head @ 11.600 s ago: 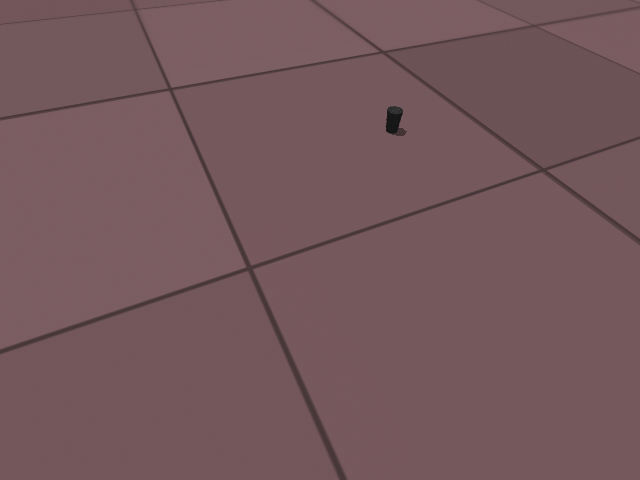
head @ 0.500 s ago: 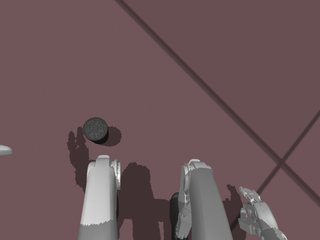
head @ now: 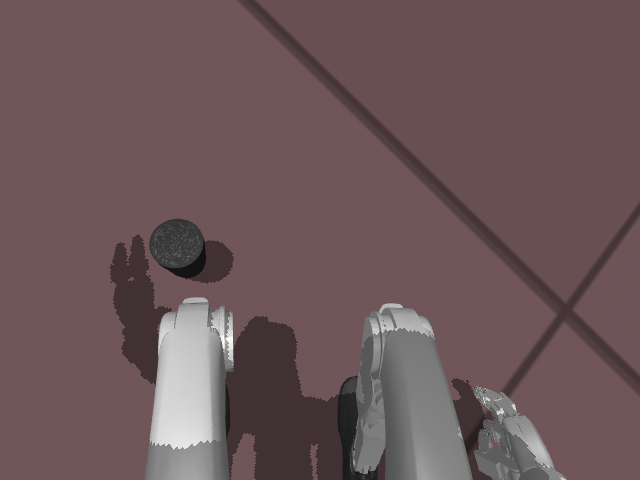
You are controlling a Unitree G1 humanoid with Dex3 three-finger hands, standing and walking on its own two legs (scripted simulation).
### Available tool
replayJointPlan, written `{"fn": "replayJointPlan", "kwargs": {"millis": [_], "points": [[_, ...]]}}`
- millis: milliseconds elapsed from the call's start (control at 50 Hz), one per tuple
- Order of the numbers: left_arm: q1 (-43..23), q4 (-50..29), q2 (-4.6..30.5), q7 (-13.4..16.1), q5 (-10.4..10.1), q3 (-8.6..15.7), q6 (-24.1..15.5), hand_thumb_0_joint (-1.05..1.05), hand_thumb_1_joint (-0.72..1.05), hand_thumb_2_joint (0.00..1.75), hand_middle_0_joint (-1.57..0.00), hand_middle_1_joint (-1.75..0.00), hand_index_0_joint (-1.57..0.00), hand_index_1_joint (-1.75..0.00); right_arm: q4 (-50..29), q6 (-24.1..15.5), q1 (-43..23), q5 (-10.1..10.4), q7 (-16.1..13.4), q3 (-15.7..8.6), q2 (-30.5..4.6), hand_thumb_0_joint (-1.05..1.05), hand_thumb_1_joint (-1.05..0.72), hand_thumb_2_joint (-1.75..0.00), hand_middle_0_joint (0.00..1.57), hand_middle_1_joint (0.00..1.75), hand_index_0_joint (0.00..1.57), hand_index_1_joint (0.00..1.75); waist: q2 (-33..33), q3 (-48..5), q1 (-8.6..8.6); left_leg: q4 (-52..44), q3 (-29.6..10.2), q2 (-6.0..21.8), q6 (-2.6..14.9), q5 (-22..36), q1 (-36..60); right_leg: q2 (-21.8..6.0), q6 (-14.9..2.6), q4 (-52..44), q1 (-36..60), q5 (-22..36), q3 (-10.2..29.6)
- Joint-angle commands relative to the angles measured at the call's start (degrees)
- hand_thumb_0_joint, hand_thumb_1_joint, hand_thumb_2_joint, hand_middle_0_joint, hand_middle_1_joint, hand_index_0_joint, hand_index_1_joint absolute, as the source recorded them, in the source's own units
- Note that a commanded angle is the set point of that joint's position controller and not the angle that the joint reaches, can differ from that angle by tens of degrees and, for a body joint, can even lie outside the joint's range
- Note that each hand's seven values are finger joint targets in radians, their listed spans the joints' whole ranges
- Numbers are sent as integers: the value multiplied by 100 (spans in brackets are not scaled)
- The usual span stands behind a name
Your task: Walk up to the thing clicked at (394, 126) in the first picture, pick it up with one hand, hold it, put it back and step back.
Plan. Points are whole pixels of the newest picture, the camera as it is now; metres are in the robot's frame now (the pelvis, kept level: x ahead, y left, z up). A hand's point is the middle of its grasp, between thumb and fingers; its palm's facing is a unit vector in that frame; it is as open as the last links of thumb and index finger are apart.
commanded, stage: go down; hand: left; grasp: from the side
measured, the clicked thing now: (182, 253) +0.44 +0.23 -0.34
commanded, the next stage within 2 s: approach in 1.00 s
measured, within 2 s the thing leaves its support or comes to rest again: neither
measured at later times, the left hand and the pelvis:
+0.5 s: hand out of the picture +0.37 +0.41 -0.03, palm faces +0.17 -0.96 -0.22, open 16.7 cm; pelvis +0.00 +0.00 -0.02, yaw +0 degrees
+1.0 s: hand out of the picture +0.37 +0.41 -0.04, palm faces +0.16 -0.97 -0.19, open 16.8 cm; pelvis +0.00 +0.00 -0.04, yaw -1 degrees
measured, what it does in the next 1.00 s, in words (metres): stands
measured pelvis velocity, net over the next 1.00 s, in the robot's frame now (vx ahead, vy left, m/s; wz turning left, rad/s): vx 0.00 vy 0.00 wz -0.02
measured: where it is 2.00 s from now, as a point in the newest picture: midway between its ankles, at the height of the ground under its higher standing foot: (284, 457)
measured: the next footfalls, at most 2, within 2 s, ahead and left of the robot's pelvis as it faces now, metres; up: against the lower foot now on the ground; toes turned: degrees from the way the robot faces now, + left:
none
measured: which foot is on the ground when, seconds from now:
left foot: down 0.00-1.00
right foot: down 0.00-1.00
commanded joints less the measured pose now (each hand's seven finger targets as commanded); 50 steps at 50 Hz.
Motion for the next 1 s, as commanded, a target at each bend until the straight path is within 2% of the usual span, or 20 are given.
{"fn": "replayJointPlan", "kwargs": {"millis": [0, 20, 40, 60, 80, 100, 140, 200, 240, 340, 400, 500, 540, 620, 640, 660, 740, 760, 800, 980], "points": [[-970, -985, 2327, -5, -255, 549, -314, 0, -38, 21, 0, -15, 0, -14, -267, -175, 668, 27, -83, -449, -1330, 0, -88, -90, 20, 30, 20, 30, 1341, -3344, 250, -1626, 407, -106, 300, 262, 2688, 174, -369, -1282, 1297, 465, -271], [-860, -845, 2152, -39, -285, 485, -304, 0, -37, 21, 0, -15, 0, -14, -227, -176, 690, 30, -83, -448, -1318, 0, -88, -90, 20, 30, 20, 30, 1211, -3313, 235, -1584, 416, -104, 305, 333, 2672, 181, -364, -1287, 1280, 510, -271], [-953, -1066, 2269, -59, -309, 539, -342, 0, -38, 21, 0, -15, 0, -13, -242, -188, 622, 26, -84, -445, -1333, 0, -89, -90, 20, 30, 20, 30, 1369, -3341, 291, -1560, 430, -104, 304, 401, 2698, 173, -375, -1210, 1211, 567, -268], [-1044, -1010, 2314, -64, -310, 546, -330, 0, -39, 20, 0, -14, 0, -13, -201, -190, 707, 10, -77, -438, -1328, 0, -89, -90, 20, 30, 20, 30, 1337, -3484, 231, -1456, 471, -116, 307, 529, 2681, 172, -368, -1224, 1343, 653, -236], [-980, -1008, 2340, -78, -312, 583, -341, 0, -39, 20, 0, -14, 0, -13, -218, -186, 653, 24, -85, -445, -1334, 0, -89, -90, 20, 30, 20, 30, 1339, -3349, 288, -1505, 448, -110, 311, 430, 2646, 179, -376, -1199, 1203, 570, -263], [-1077, -1012, 2391, -84, -297, 550, -344, 0, -39, 21, 0, -14, 0, -13, -212, -193, 643, 23, -82, -446, -1349, 0, -89, -90, 20, 30, 20, 30, 1349, -3305, 240, -1486, 439, -104, 315, 324, 2614, 178, -372, -1209, 1177, 492, -258], [-937, -846, 2283, -109, -323, 593, -346, 0, -38, 21, 0, -14, 0, -13, -145, -190, 695, 15, -72, -431, -1342, 0, -89, -90, 20, 30, 20, 30, 1299, -3266, 269, -1468, 414, -96, 299, 401, 2604, 183, -376, -1119, 1142, 558, -286], [-993, -1012, 2537, -119, -337, 721, -371, 0, -38, 20, 0, -14, 0, -13, -229, -195, 633, 22, -79, -436, -1374, 0, -89, -90, 20, 30, 20, 30, 1359, -3410, 313, -1472, 428, -103, 302, 356, 2609, 186, -376, -1117, 1208, 504, -291], [-976, -874, 2251, -190, -372, 573, -336, 0, -38, 20, 0, -14, 0, -13, -162, -197, 702, 4, -65, -440, -1362, 0, -89, -90, 20, 30, 20, 30, 1281, -3415, 198, -1350, 459, -113, 307, 497, 2582, 189, -366, -1113, 1207, 609, -282], [-1103, -983, 2549, -219, -354, 726, -387, 0, -37, 19, 0, -13, 0, -12, -149, -191, 680, 3, -65, -421, -1418, 0, -89, -90, 20, 30, 20, 30, 1529, -3396, 271, -1386, 362, -96, 274, 549, 2684, 167, -391, -906, 1025, 667, -330], [-1127, -845, 2376, -272, -390, 654, -395, 0, -39, 20, 0, -14, 0, -13, -143, -181, 685, 5, -56, -408, -1400, 0, -89, -90, 20, 30, 20, 30, 1380, -3264, 174, -1332, 336, -101, 287, 440, 2569, 176, -383, -910, 915, 573, -348], [-1183, -876, 2636, -328, -432, 775, -438, 0, -40, 19, 0, -14, 0, -13, -184, -201, 638, -27, -51, -371, -1399, 0, -89, -90, 20, 30, 20, 30, 1342, -3359, 204, -1156, 480, -128, 323, 417, 2343, 194, -362, -978, 1156, 521, -296], [-1146, -733, 2461, -361, -441, 675, -426, 0, -40, 20, 0, -14, 0, -13, -169, -211, 606, -15, -42, -370, -1410, 0, -89, -90, 20, 30, 20, 30, 1327, -3192, 148, -1212, 410, -111, 309, 342, 2335, 201, -371, -918, 976, 473, -345], [-1189, -920, 2668, -394, -483, 846, -460, 0, -39, 19, 0, -14, 0, -13, -242, -211, 582, -33, -46, -351, -1460, 0, -89, -90, 20, 30, 20, 30, 1452, -3483, 211, -1092, 438, -115, 297, 670, 2479, 191, -371, -813, 1101, 737, -333], [-1062, -689, 2471, -420, -479, 758, -426, 0, -40, 18, 0, -14, 0, -13, -227, -201, 597, -35, -42, -348, -1456, 0, -89, -90, 20, 30, 20, 30, 1408, -3336, 148, -1099, 404, -111, 289, 657, 2460, 194, -372, -799, 994, 729, -359], [-1113, -786, 2474, -440, -491, 749, -431, 0, -39, 19, 0, -14, 0, -13, -252, -205, 565, -36, -44, -354, -1469, 0, -89, -90, 20, 30, 20, 30, 1427, -3295, 150, -1100, 390, -109, 294, 564, 2449, 200, -372, -805, 922, 664, -371], [-1195, -917, 2683, -453, -505, 882, -474, 0, -38, 18, 0, -14, -1, -13, -261, -188, 558, -42, -36, -329, -1509, 0, -89, -90, 20, 30, 20, 30, 1605, -3361, 187, -1097, 325, -99, 266, 670, 2560, 182, -379, -671, 868, 752, -394], [-1138, -776, 2539, -465, -519, 820, -463, 0, -40, 18, 0, -15, -1, -14, -245, -175, 605, -47, -27, -307, -1489, 0, -90, -90, 20, 30, 20, 30, 1523, -3334, 116, -1051, 325, -107, 271, 704, 2508, 183, -371, -675, 903, 769, -408], [-1165, -885, 2687, -463, -549, 913, -485, 0, -39, 18, 0, -14, -1, -13, -281, -179, 559, -51, -23, -297, -1505, 0, -89, -90, 20, 30, 20, 30, 1458, -3387, 181, -983, 379, -110, 284, 748, 2419, 195, -369, -674, 975, 797, -378], [-1088, -997, 2643, -516, -650, 906, -406, 0, -41, 17, 0, -14, -1, -13, -348, -192, 475, -7, -40, -315, -1548, 0, -90, -90, 20, 30, 20, 30, 1584, -3247, 185, -1091, 333, -99, 286, 294, 2393, 218, -366, -693, 752, 498, -415]]}}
